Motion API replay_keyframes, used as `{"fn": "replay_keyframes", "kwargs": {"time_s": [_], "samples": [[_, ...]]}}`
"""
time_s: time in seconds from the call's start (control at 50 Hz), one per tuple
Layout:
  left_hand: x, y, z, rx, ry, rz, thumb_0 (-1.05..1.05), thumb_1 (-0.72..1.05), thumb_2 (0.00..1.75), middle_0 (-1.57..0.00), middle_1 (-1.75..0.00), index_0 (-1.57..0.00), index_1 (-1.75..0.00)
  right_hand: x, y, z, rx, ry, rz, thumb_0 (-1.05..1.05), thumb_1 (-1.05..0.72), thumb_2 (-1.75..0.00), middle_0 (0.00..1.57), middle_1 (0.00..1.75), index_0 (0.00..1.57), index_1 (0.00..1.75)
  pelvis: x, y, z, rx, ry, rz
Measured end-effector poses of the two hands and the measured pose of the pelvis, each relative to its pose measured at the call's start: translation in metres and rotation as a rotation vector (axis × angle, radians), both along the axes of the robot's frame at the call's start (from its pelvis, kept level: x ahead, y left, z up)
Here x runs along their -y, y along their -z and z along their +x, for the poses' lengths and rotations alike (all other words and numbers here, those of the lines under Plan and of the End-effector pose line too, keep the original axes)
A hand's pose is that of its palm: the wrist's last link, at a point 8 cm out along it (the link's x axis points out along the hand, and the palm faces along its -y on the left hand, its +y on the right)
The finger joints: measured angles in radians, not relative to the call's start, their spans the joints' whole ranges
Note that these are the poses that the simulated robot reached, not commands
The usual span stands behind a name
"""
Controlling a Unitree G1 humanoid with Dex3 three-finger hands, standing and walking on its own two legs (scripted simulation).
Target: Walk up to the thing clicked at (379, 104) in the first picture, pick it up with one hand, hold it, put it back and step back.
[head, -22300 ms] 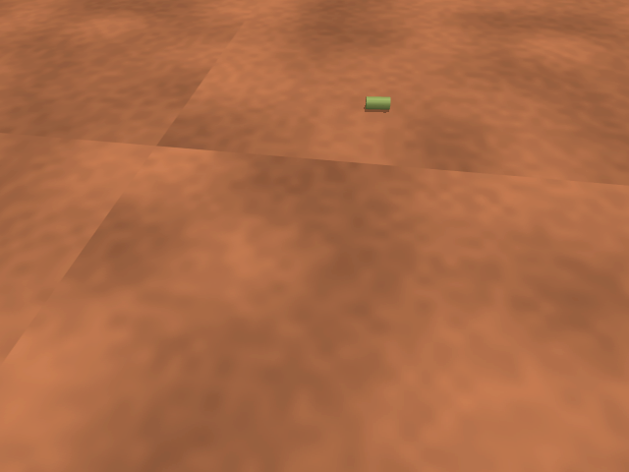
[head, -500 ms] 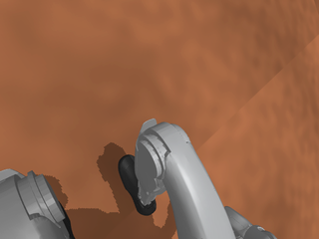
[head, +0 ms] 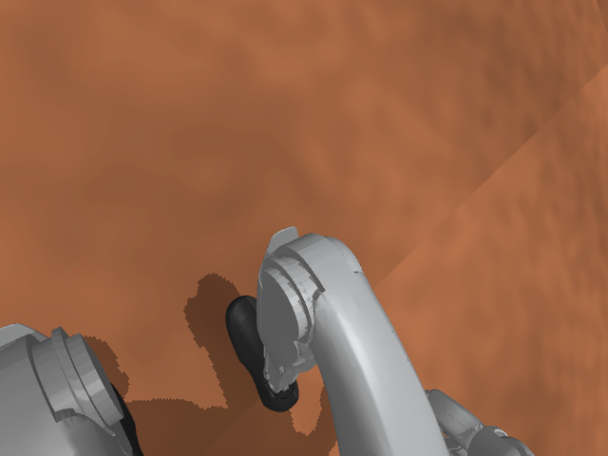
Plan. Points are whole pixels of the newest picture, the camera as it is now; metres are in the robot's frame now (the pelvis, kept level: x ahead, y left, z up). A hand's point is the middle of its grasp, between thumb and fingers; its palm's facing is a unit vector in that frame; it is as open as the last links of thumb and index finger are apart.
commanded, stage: settle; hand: left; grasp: from above
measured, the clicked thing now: out of the picture +0.44 +0.38 -0.27
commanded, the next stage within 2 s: lift in 0.92 s
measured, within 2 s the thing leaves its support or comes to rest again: leaves its support in 0.36 s
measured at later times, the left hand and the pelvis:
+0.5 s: hand out of the picture +0.43 +0.39 -0.23, palm faces -0.33 -0.24 -0.91, open 9.8 cm; pelvis +0.01 +0.00 +0.01, yaw +1 degrees
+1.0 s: hand out of the picture +0.42 +0.39 -0.16, palm faces -0.39 -0.24 -0.89, open 9.8 cm; pelvis +0.00 -0.01 +0.02, yaw +5 degrees
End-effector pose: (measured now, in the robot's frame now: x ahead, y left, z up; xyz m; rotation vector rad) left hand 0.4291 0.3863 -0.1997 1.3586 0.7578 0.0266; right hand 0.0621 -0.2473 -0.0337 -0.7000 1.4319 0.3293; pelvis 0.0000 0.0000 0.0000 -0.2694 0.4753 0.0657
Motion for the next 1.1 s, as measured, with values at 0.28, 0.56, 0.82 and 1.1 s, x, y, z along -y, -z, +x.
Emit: {"fn": "replay_keyframes", "kwargs": {"time_s": [0.28, 0.56, 0.82, 1.1], "samples": [[0.0, -0.001, 0.0, 0.004, -0.023, -0.01, 0.01, 0.04, 0.43, -0.7, -0.55, -0.73, -0.52, 0.0, -0.003, 0.001, -0.011, 0.02, -0.006, 0.0, -0.9, -0.9, 0.2, 0.3, 0.2, 0.3, 0.001, -0.004, 0.003, -0.022, -0.001, 0.0], [-0.008, -0.048, 0.005, 0.083, -0.007, 0.024, 0.01, 0.04, 0.4, -0.74, -0.49, -0.76, -0.46, 0.006, 0.008, 0.034, 0.076, 0.049, 0.035, 0.0, -0.9, -0.89, 0.2, 0.3, 0.2, 0.3, 0.002, -0.007, 0.006, -0.069, -0.019, 0.018], [-0.012, -0.091, -0.006, -0.023, -0.016, 0.029, 0.01, 0.02, 0.41, -0.74, -0.5, -0.76, -0.47, 0.008, 0.028, 0.046, 0.102, 0.108, 0.105, 0.0, -0.9, -0.89, 0.2, 0.3, 0.2, 0.3, 0.006, -0.016, 0.004, -0.099, -0.042, 0.064], [-0.004, -0.118, 0.0, 0.054, 0.033, 0.014, 0.01, 0.02, 0.42, -0.74, -0.49, -0.76, -0.47, 0.016, 0.019, 0.028, 0.088, 0.216, 0.023, 0.0, -0.9, -0.89, 0.2, 0.3, 0.2, 0.3, 0.007, -0.024, 0.002, -0.113, -0.055, 0.073]]}}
